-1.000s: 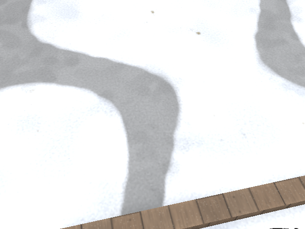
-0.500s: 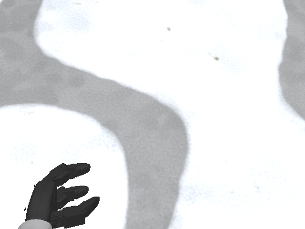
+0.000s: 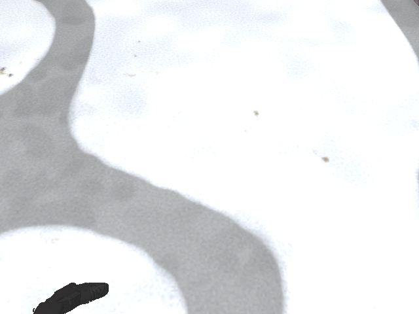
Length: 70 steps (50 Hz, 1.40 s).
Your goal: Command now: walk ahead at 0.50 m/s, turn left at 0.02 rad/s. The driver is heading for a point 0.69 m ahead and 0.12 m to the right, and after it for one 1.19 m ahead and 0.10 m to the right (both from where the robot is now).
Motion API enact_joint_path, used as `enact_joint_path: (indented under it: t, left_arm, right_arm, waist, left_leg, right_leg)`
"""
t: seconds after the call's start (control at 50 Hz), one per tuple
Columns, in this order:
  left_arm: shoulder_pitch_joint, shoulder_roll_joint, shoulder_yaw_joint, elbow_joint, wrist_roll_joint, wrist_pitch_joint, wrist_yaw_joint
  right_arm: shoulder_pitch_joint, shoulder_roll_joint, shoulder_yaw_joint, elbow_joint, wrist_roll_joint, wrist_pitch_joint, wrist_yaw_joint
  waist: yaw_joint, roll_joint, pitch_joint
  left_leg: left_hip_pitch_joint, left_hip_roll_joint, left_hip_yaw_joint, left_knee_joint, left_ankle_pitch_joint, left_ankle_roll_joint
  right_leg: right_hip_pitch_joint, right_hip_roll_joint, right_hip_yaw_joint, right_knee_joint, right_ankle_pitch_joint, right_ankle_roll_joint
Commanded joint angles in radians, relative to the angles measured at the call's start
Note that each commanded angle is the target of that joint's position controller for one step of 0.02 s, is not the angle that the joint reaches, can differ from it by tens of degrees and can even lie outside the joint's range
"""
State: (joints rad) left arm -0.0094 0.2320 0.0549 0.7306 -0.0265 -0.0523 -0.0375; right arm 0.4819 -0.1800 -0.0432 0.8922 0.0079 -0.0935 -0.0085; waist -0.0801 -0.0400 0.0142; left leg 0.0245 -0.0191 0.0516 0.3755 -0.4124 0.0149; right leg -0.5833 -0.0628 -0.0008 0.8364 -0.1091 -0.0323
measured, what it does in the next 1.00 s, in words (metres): goes down: right foot 0.06 m lower, then left foot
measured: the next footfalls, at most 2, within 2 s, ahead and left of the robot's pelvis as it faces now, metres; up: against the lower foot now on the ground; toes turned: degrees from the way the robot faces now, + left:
right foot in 0.16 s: +0.27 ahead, -0.14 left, -0.06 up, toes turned +0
left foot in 0.70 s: +0.63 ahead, +0.04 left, -0.06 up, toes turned +1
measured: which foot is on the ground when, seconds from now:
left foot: down 0.00-0.16, up 0.18-0.68, down 0.70-1.00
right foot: up 0.00-0.14, down 0.16-0.72, up 0.74-1.00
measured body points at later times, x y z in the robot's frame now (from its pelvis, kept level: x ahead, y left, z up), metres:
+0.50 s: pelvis +0.30 -0.08 -0.04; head +0.33 -0.09 +0.41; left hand +0.26 +0.17 -0.18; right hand +0.52 -0.31 -0.13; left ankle +0.49 +0.09 -0.72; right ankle +0.23 -0.14 -0.78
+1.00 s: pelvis +0.60 -0.04 -0.04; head +0.61 -0.05 +0.41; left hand +0.75 +0.21 -0.16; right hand +0.60 -0.31 -0.18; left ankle +0.59 +0.04 -0.78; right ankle +0.72 -0.24 -0.71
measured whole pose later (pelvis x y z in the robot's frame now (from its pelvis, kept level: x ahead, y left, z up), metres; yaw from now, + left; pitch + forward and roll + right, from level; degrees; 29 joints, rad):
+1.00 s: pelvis +0.60 -0.04 -0.04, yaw -7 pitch +0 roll +2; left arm 0.17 0.28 0.08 0.90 -0.02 -0.04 0.01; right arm 0.30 -0.23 -0.06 0.94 -0.02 -0.10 0.01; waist -0.04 -0.04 0.03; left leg -0.07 -0.06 0.16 0.24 -0.17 0.06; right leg -0.71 -0.11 0.11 0.97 -0.08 -0.02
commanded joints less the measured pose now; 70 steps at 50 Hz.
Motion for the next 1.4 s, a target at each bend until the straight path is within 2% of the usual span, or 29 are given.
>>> enact_joint_path:
  t: [0.02, 0.1, 0.14, 0.16, 0.18, 0.2, 0.22, 0.26, 0.3, 0.38, 0.5, 0.6, 0.66, 0.7, 0.72, 0.74, 0.76, 0.8, 0.9, 1.04, 1.14, 1.2, 1.24, 1.26, 1.28, 1.3, 1.32, 1.34, 1.4]
  left_arm:
    - [-0.098, 0.057, 0.020, -0.066, 0.003, -0.004, -0.011]
    - [0.056, 0.132, 0.057, -0.002, -0.010, -0.003, -0.006]
    - [0.345, 0.174, 0.086, 0.115, 0.004, 0.004, 0.017]
    - [0.489, 0.191, 0.085, 0.175, 0.017, -0.001, 0.024]
    - [0.508, 0.218, 0.066, 0.203, 0.040, -0.020, 0.016]
    - [0.454, 0.244, 0.069, 0.180, 0.059, -0.035, 0.004]
    - [0.365, 0.241, 0.081, 0.166, 0.030, -0.047, -0.009]
    - [0.243, 0.168, 0.054, 0.140, 0.020, -0.073, -0.018]
    - [0.198, 0.131, 0.033, 0.153, 0.032, -0.095, -0.009]
    - [0.315, 0.132, 0.021, 0.213, 0.025, -0.082, 0.028]
    - [0.420, 0.137, 0.011, 0.246, 0.012, -0.054, 0.052]
    - [0.500, 0.140, 0.014, 0.287, 0.017, -0.023, 0.055]
    - [0.449, 0.174, 0.026, 0.270, 0.021, -0.011, 0.058]
    - [0.380, 0.166, 0.019, 0.240, 0.031, -0.004, 0.054]
    - [0.462, 0.068, -0.009, 0.224, 0.038, -0.018, 0.044]
    - [0.511, 0.048, -0.022, 0.250, 0.016, -0.039, 0.033]
    - [0.414, 0.152, 0.009, 0.223, -0.012, -0.052, 0.030]
    - [0.282, 0.147, 0.018, 0.182, -0.025, -0.048, 0.041]
    - [0.319, 0.077, 0.024, 0.179, -0.006, 0.011, 0.053]
    - [0.108, 0.065, 0.017, 0.095, 0.011, -0.003, 0.023]
    - [-0.032, 0.050, -0.002, 0.016, 0.011, -0.002, -0.003]
    - [0.011, 0.095, 0.012, 0.001, 0.010, -0.005, -0.015]
    - [0.299, 0.191, 0.065, 0.088, 0.007, -0.007, -0.005]
    - [0.462, 0.294, 0.095, 0.123, 0.019, -0.002, 0.014]
    - [0.474, 0.320, 0.087, 0.129, 0.021, -0.005, 0.016]
    - [0.460, 0.226, 0.063, 0.118, 0.022, -0.014, 0.018]
    - [0.377, 0.191, 0.052, 0.113, 0.023, -0.021, 0.021]
    - [0.297, 0.154, 0.042, 0.104, 0.025, -0.028, 0.020]
    - [0.214, 0.078, 0.026, 0.108, 0.043, -0.051, 0.015]
  right_arm:
    - [-0.085, -0.192, -0.057, -0.050, 0.009, -0.018, -0.024]
    - [-0.134, -0.230, -0.086, -0.030, -0.010, 0.007, -0.025]
    - [-0.215, -0.235, -0.093, -0.042, -0.012, 0.025, -0.015]
    - [-0.266, -0.189, -0.082, -0.062, -0.017, 0.026, -0.009]
    - [-0.219, -0.027, -0.037, -0.088, -0.045, 0.006, 0.000]
    - [0.096, 0.020, -0.021, -0.049, 0.031, -0.020, -0.001]
    - [0.078, -0.085, -0.036, -0.042, 0.080, -0.030, -0.011]
    - [-0.178, -0.179, -0.047, -0.093, 0.049, -0.022, -0.032]
    - [-0.231, -0.184, -0.055, -0.111, 0.016, -0.007, -0.021]
    - [-0.353, -0.135, -0.041, -0.157, -0.001, 0.011, -0.010]
    - [-0.558, -0.090, -0.018, -0.207, 0.006, 0.007, 0.021]
    - [-0.676, -0.094, -0.012, -0.250, 0.015, -0.006, 0.050]
    - [-0.568, -0.145, -0.031, -0.226, 0.011, -0.012, 0.055]
    - [-0.234, -0.224, -0.068, -0.128, 0.001, -0.010, 0.038]
    - [-0.075, -0.307, -0.088, -0.100, -0.027, -0.008, 0.028]
    - [-0.066, -0.244, -0.070, -0.080, -0.012, -0.002, 0.028]
    - [-0.154, -0.191, -0.054, -0.087, 0.001, 0.000, 0.024]
    - [-0.304, -0.131, -0.034, -0.096, -0.008, -0.011, 0.026]
    - [-0.321, -0.143, -0.035, -0.052, -0.026, -0.036, 0.031]
    - [-0.246, -0.199, -0.042, -0.011, -0.021, -0.025, -0.006]
    - [-0.121, -0.224, -0.050, 0.052, 0.004, 0.008, -0.002]
    - [-0.146, -0.260, -0.059, 0.059, 0.015, 0.025, -0.002]
    - [-0.168, -0.246, -0.049, 0.055, 0.010, 0.035, -0.007]
    - [-0.139, -0.193, -0.029, 0.028, -0.004, 0.024, -0.004]
    - [-0.042, -0.080, 0.010, 0.039, 0.002, -0.002, 0.012]
    - [-0.154, -0.197, -0.024, 0.035, 0.044, -0.024, 0.018]
    - [-0.239, -0.214, -0.032, 0.003, 0.063, -0.033, 0.018]
    - [-0.265, -0.199, -0.033, 0.004, 0.049, -0.032, 0.009]
    - [-0.193, -0.153, -0.042, 0.036, 0.032, 0.015, 0.003]
  waist:
    - [0.052, 0.098, 0.107]
    - [0.127, 0.118, 0.029]
    - [0.264, 0.065, -0.075]
    - [0.331, -0.058, -0.087]
    - [0.226, -0.287, -0.107]
    - [0.077, -0.439, -0.244]
    - [0.069, -0.267, -0.230]
    - [0.090, 0.045, -0.122]
    - [0.055, 0.013, -0.048]
    - [0.085, -0.004, -0.001]
    - [0.159, 0.007, 0.040]
    - [0.180, 0.000, 0.092]
    - [0.096, -0.050, 0.003]
    - [-0.064, -0.051, -0.195]
    - [-0.056, 0.138, -0.365]
    - [-0.042, 0.262, -0.457]
    - [-0.040, 0.183, -0.273]
    - [0.029, 0.057, -0.046]
    - [0.106, 0.102, 0.013]
    - [0.048, 0.079, 0.042]
    - [0.005, 0.069, 0.089]
    - [0.069, 0.118, 0.040]
    - [0.213, 0.109, -0.126]
    - [0.246, -0.034, -0.261]
    - [0.179, -0.199, -0.408]
    - [0.228, -0.081, -0.357]
    - [0.209, -0.073, -0.210]
    - [0.167, -0.010, -0.141]
    - [0.083, -0.049, -0.068]
  left_leg:
    - [-0.079, 0.205, -0.116, -0.232, 0.344, 0.118]
    - [0.034, 0.208, -0.074, -0.111, 0.546, 0.088]
    - [-0.017, 0.143, -0.027, 0.228, 0.689, 0.044]
    - [-0.247, 0.050, -0.071, 0.578, 0.266, 0.013]
    - [-0.500, -0.049, -0.183, 0.915, -0.289, 0.012]
    - [-0.608, -0.111, -0.299, 1.032, -0.263, 0.022]
    - [-0.708, -0.043, -0.237, 1.037, -0.127, 0.009]
    - [-0.707, 0.073, -0.192, 1.066, 0.022, 0.026]
    - [-0.616, 0.156, -0.212, 0.893, 0.156, 0.034]
    - [-0.658, 0.171, -0.137, 0.661, 0.249, -0.007]
    - [-0.637, 0.101, -0.046, 0.259, 0.545, -0.011]
    - [-0.718, 0.067, -0.037, 0.138, 0.469, 0.025]
    - [-0.542, 0.002, 0.001, 0.123, 0.351, 0.077]
    - [-0.050, 0.044, -0.053, 0.135, 0.437, 0.157]
    - [0.371, 0.313, -0.447, 0.139, 0.399, 0.297]
    - [0.469, 0.447, -0.781, -0.014, 0.276, 0.385]
    - [0.304, 0.406, -0.664, -0.065, 0.160, 0.320]
    - [-0.041, 0.321, -0.398, -0.163, 0.199, 0.236]
    - [-0.253, 0.262, -0.150, -0.279, 0.335, 0.200]
    - [-0.163, 0.226, 0.063, -0.278, 0.462, 0.146]
    - [0.040, 0.300, 0.065, -0.208, 0.535, 0.154]
    - [0.102, 0.327, 0.073, -0.074, 0.863, 0.133]
    - [-0.033, 0.257, 0.137, 0.270, 0.994, 0.077]
    - [-0.366, 0.178, 0.153, 0.622, 0.644, 0.029]
    - [-0.631, -0.008, -0.004, 0.915, -0.183, -0.005]
    - [-0.719, 0.026, -0.163, 0.997, -0.183, 0.013]
    - [-0.775, 0.077, -0.143, 0.978, -0.095, 0.028]
    - [-0.740, 0.128, -0.134, 0.901, 0.000, 0.031]
    - [-0.604, 0.175, -0.146, 0.816, 0.139, 0.023]
  right_leg:
    - [0.082, -0.003, -0.003, -0.265, 0.169, 0.018]
    - [0.256, 0.015, 0.005, -0.327, 0.211, 0.003]
    - [0.519, 0.058, -0.052, -0.380, 0.231, -0.023]
    - [0.727, 0.004, 0.015, -0.384, 0.245, -0.038]
    - [0.835, -0.040, 0.121, -0.215, 0.509, -0.005]
    - [0.901, -0.201, 0.497, -0.367, 0.461, -0.185]
    - [0.867, -0.291, 0.687, -0.549, 0.057, -0.296]
    - [0.645, -0.287, 0.657, -0.603, -0.143, -0.259]
    - [0.439, -0.222, 0.451, -0.616, 0.055, -0.214]
    - [0.431, -0.144, 0.239, -0.658, 0.333, -0.183]
    - [0.496, -0.076, 0.088, -0.685, 0.358, -0.107]
    - [0.693, -0.151, 0.105, -0.623, 0.401, -0.139]
    - [0.746, -0.164, 0.095, -0.469, 0.784, -0.126]
    - [0.545, -0.101, 0.060, -0.103, 0.800, -0.089]
    - [0.161, 0.053, 0.023, 0.294, 0.278, -0.030]
    - [-0.035, 0.150, 0.120, 0.515, -0.451, -0.018]
    - [-0.124, 0.078, 0.158, 0.562, -0.416, -0.032]
    - [-0.088, -0.014, 0.105, 0.449, -0.261, -0.031]
    - [-0.010, -0.077, 0.122, 0.298, -0.125, 0.002]
    - [-0.070, -0.055, 0.053, -0.067, 0.223, 0.018]
    - [-0.133, -0.029, 0.005, -0.214, 0.080, -0.017]
    - [-0.002, 0.030, -0.053, -0.260, -0.072, -0.065]
    - [0.437, 0.095, -0.075, -0.318, 0.025, -0.119]
    - [0.811, -0.125, 0.240, -0.300, 0.051, -0.214]
    - [1.000, -0.348, 0.697, -0.450, -0.024, -0.362]
    - [0.955, -0.324, 0.643, -0.496, -0.038, -0.312]
    - [0.814, -0.291, 0.449, -0.507, 0.035, -0.260]
    - [0.676, -0.248, 0.336, -0.532, 0.089, -0.219]
    - [0.469, -0.184, 0.155, -0.636, 0.134, -0.173]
